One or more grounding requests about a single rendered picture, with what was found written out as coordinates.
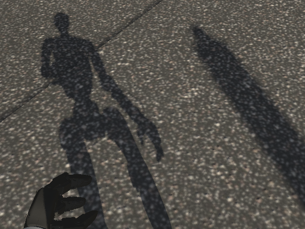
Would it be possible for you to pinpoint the robot left hand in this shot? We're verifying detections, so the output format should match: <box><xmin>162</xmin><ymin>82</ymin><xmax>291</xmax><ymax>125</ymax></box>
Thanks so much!
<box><xmin>24</xmin><ymin>172</ymin><xmax>98</xmax><ymax>229</ymax></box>

